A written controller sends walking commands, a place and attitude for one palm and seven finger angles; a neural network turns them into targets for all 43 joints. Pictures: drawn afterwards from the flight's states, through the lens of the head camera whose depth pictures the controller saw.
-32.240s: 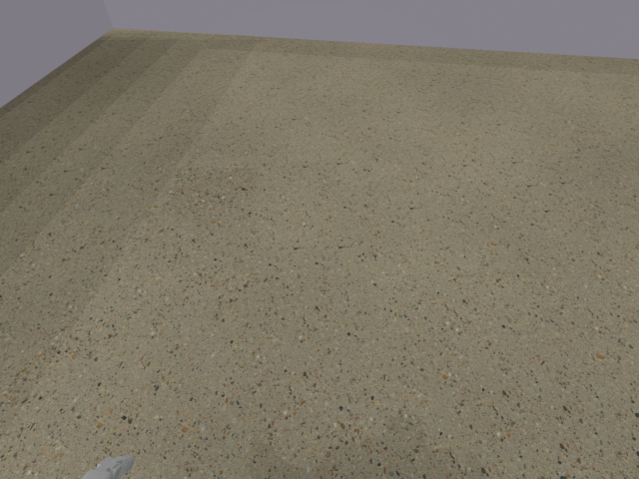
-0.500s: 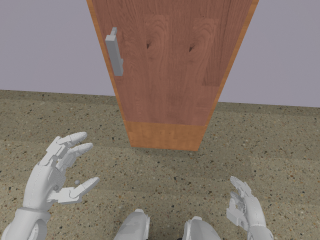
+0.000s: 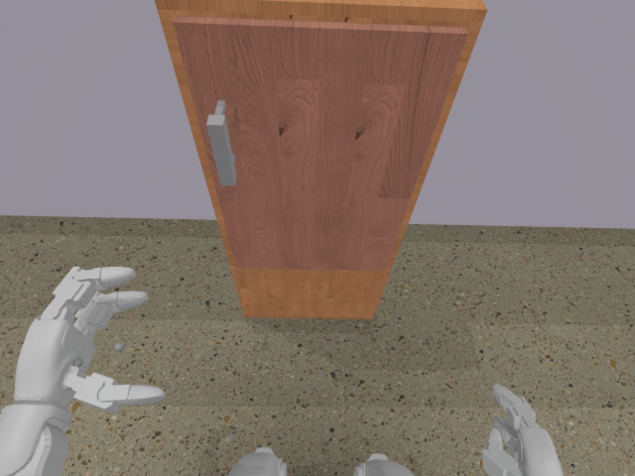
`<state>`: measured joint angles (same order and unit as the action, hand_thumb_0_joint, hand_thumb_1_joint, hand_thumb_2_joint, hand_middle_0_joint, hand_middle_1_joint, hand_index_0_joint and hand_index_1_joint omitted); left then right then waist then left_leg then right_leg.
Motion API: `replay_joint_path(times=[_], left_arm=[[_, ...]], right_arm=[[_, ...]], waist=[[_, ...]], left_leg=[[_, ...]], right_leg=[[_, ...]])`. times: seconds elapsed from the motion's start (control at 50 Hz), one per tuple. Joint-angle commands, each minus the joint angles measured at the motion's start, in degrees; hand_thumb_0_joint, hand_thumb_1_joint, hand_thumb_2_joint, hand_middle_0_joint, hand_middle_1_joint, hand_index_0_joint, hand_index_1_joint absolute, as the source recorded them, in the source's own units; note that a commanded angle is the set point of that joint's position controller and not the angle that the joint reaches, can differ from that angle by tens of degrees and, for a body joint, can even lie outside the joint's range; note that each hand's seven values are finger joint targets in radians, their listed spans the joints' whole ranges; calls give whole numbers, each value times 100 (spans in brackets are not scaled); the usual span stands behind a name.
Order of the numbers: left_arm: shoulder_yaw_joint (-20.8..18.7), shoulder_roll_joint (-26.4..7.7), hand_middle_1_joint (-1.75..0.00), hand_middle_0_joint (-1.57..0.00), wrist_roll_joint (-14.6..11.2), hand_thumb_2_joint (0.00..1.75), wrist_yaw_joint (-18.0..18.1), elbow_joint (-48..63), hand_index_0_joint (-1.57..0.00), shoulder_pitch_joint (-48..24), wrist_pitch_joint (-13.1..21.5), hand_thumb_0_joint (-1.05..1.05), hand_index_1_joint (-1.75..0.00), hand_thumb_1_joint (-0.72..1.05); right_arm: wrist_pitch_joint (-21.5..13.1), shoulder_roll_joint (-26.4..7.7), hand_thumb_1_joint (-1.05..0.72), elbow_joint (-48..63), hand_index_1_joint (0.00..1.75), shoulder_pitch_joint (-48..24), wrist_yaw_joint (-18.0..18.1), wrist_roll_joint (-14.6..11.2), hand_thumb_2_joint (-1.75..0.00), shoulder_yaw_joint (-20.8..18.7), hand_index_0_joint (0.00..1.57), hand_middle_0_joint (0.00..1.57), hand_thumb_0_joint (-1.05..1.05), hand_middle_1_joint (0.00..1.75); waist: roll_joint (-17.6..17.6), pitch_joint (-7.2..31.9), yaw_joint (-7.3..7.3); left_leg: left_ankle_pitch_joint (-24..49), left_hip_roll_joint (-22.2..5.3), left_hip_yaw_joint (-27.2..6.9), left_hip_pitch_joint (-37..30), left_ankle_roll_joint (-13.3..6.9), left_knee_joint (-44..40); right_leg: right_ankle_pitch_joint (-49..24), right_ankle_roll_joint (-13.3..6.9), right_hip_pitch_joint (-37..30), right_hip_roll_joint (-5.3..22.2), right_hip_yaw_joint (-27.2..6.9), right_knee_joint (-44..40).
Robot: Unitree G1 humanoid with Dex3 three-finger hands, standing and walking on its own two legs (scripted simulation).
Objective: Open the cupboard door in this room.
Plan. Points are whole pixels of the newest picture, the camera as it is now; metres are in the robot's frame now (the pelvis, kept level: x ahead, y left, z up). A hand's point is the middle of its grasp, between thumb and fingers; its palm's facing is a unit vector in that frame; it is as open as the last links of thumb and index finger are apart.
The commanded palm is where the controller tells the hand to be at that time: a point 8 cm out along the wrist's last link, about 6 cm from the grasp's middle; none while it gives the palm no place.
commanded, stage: raise the hand with hooked fingers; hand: left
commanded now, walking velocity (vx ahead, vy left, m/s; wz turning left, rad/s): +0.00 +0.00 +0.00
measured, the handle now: (224, 143) +0.57 +0.18 +0.06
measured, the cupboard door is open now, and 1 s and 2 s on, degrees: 0 0 0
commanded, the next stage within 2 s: move the hooked fingers beside the handle in 0.90 s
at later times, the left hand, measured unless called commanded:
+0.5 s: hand (81, 286) +0.30 +0.29 +0.08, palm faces +0.06 -1.00 -0.04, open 14.0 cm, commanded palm +0.27 +0.33 +0.07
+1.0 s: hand (86, 295) +0.30 +0.28 +0.07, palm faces +0.08 -1.00 -0.04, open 14.0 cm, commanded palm +0.27 +0.33 +0.07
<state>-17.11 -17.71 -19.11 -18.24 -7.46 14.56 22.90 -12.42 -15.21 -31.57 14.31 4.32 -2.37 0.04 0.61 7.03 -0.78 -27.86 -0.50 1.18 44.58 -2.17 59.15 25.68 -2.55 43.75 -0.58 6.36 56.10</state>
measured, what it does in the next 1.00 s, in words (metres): stands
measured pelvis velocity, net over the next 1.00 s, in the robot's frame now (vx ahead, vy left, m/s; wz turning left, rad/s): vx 0.00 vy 0.01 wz -0.01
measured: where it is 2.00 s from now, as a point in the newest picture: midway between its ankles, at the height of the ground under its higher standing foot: outside the picture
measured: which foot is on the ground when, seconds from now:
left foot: down 0.00-1.00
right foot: down 0.00-1.00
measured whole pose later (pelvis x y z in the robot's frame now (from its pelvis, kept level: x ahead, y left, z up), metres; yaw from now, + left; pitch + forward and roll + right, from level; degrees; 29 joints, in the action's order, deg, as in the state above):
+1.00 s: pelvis +0.00 +0.01 +0.02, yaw +0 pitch +12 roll -2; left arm -24.1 -22.4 -19.9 -25.8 -25.8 -2.0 19.2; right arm -8.6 -15.5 -31.6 15.6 3.8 -2.3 2.4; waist 1.1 5.6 -0.1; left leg -25.8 -0.1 1.8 40.1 -2.8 53.7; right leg 23.3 -1.8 39.3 -0.6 5.5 50.4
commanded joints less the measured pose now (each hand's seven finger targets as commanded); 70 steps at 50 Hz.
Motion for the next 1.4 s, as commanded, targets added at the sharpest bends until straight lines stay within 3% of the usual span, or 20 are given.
replay_joint_path(times=[0.0, 0.04, 0.1, 0.16, 0.24, 0.3, 0.38, 0.44, 0.54, 0.62, 0.78, 0.86, 0.98, 1.02, 1.06, 1.14, 1.2, 1.3, 1.34, 1.38], left_arm=[[-634, -998, -120, -30, -107, 30, 145, 560, -30, -722, 209, 0, -120, -50], [-454, -961, -120, -30, -61, 30, -50, 183, -30, -867, 3, 0, -120, -50], [-523, -1228, -120, -30, -53, 30, -362, 137, -30, -1384, -203, 0, -120, -50], [-866, -1675, -120, -30, -123, 30, -493, 422, -30, -2091, -112, 0, -120, -50], [-1181, -1923, -120, -30, -213, 30, -443, 254, -30, -2382, 147, 0, -120, -50], [-1141, -1801, -120, -30, -209, 30, -547, -359, -30, -2451, 63, 0, -120, -50], [-1145, -1941, -120, -30, -238, 30, -865, -851, -30, -2660, -271, 0, -120, -50], [-984, -1746, -120, -30, -290, 30, -1002, -800, -30, -2426, -388, 0, -120, -50], [-1319, -2051, -120, -30, -278, 30, -752, -455, -30, -2460, -103, 0, -120, -50], [-1321, -1974, -120, -30, -209, 30, -574, -425, -30, -2575, 118, 0, -120, -50], [-1091, -1871, -120, -30, -190, 30, -753, -577, -30, -2626, -23, 0, -120, -50], [-1226, -1996, -120, -30, -222, 30, -740, -650, -30, -2745, -45, 0, -120, -50], [-1106, -1832, -120, -30, -231, 30, -757, -769, -30, -2728, -36, 0, -120, -50], [-989, -1831, -120, -30, -166, 30, -750, -762, -30, -3245, -41, 0, -120, -50], [-1055, -2004, -120, -30, -114, 30, -750, -1032, -30, -3714, -68, 0, -120, -50], [-1054, -2167, -120, -30, -34, 30, -784, -1183, -30, -4206, -9, 0, -120, -50], [-1075, -2215, -120, -30, 20, 30, -783, -1353, -30, -4178, 3, 0, -120, -50], [-1182, -2296, -120, -30, 49, 30, -716, -1894, -30, -4255, -155, 0, -120, -50], [-1255, -2314, -120, -30, 60, 30, -654, -1885, -30, -4013, -172, 0, -120, -50], [-1227, -2285, -120, -30, 87, 30, -590, -1794, -30, -4146, -135, 0, -120, -50]], right_arm=[[-199, -795, -90, 779, 30, -70, -38, 18, -90, -198, 20, 20, 0, 30], [-153, -863, -90, 819, 30, -10, -35, -13, -90, -183, 20, 20, 0, 30], [-145, -924, -90, 871, 30, 62, 21, -49, -90, -189, 20, 20, 0, 30], [-159, -910, -90, 858, 30, 60, 65, -29, -90, -149, 20, 20, 0, 30], [-179, -871, -90, 729, 30, 63, 83, 12, -90, -111, 20, 20, 0, 30], [-127, -875, -90, 637, 30, 82, 74, -10, -90, -116, 20, 20, 0, 30], [-52, -965, -90, 635, 30, 137, 87, -42, -90, -134, 20, 20, 0, 30], [-60, -960, -90, 740, 30, 157, 51, -41, -90, -159, 20, 20, 0, 30], [-22, -962, -90, 752, 30, 212, -38, 35, -90, -196, 20, 20, 0, 30], [36, -916, -90, 723, 30, 214, -66, 23, -90, -209, 20, 20, 0, 30], [103, -936, -90, 743, 30, 168, -9, -22, -90, -182, 20, 20, 0, 30], [105, -929, -90, 763, 30, 121, 21, -15, -90, -144, 20, 20, 0, 30], [102, -914, -90, 769, 30, 119, 16, -19, -90, -130, 20, 20, 0, 30], [88, -921, -90, 711, 30, 122, 45, -14, -90, -124, 20, 20, 0, 30], [114, -955, -90, 631, 30, 167, 84, -11, -90, -104, 20, 20, 0, 30], [107, -967, -90, 563, 30, 239, 122, 2, -90, -101, 20, 20, 0, 30], [134, -940, -90, 532, 30, 295, 93, -1, -90, -100, 20, 20, 0, 30], [252, -961, -90, 506, 30, 399, 51, -7, -90, -122, 20, 20, 0, 30], [285, -960, -90, 563, 30, 467, 15, 9, -90, -152, 20, 20, 0, 30], [326, -954, -90, 557, 30, 523, -19, 10, -90, -176, 20, 20, 0, 30]], waist=[[450, 787, 23], [352, 636, -48], [179, 945, -64], [437, 1397, 18], [498, 1366, 104], [365, 1167, 28], [392, 1294, 56], [409, 1430, 122], [317, 1394, 169], [573, 1423, 105], [448, 1286, 8], [382, 1197, 52], [267, 1170, 13], [404, 1167, -84], [315, 1094, -156], [463, 1421, -131], [596, 1609, -80], [348, 1570, -68], [404, 1737, 16], [371, 1846, -21]], left_leg=[[1352, 42, -414, -729, 138, -1141], [1244, 38, -415, -702, 116, -1176], [1336, 35, -416, -827, 94, -1213], [1757, 20, -470, -1202, 136, -1240], [2027, 16, -518, -1344, 204, -1268], [1907, 15, -467, -1273, 188, -1322], [2006, 37, -398, -1263, 153, -1364], [2367, 43, -389, -1386, 147, -1351], [2594, 18, -431, -1391, 201, -1348], [2345, 13, -397, -1459, 221, -1390], [1919, 12, -387, -1343, 138, -1428], [1695, 27, -408, -1240, 126, -1459], [1590, 38, -386, -1160, 111, -1412], [1433, 40, -376, -1129, 91, -1361], [1284, 32, -384, -1006, 81, -1316], [1491, 38, -386, -1077, 76, -1212], [1757, 25, -390, -1200, 102, -1228], [1921, 24, -323, -932, 91, -1188], [2164, 20, -298, -983, 87, -1174], [2391, 0, -292, -1082, 93, -1171]], right_leg=[[-819, 130, -692, -56, -245, -816], [-770, 117, -673, -77, -269, -910], [-937, 138, -917, -65, -315, -996], [-1208, 84, -1125, -98, -331, -935], [-1342, 43, -1193, -131, -314, -903], [-1304, 91, -1094, -110, -311, -988], [-1516, 92, -1294, -76, -354, -1081], [-1765, 60, -1413, -89, -339, -1088], [-1833, 57, -1366, -135, -302, -1006], [-1572, 90, -1200, -115, -334, -1011], [-1394, 95, -1216, -126, -370, -1120], [-1217, 74, -1241, -129, -381, -1143], [-1197, 106, -1197, -125, -405, -1137], [-1083, 120, -1084, -101, -451, -1143], [-955, 113, -1024, -110, -494, -1144], [-1133, 84, -1133, -92, -552, -1053], [-1370, 89, -1183, -85, -524, -1014], [-1665, 124, -1301, -71, -531, -986], [-1877, 112, -1415, -84, -526, -948], [-2075, 138, -1414, -85, -522, -936]])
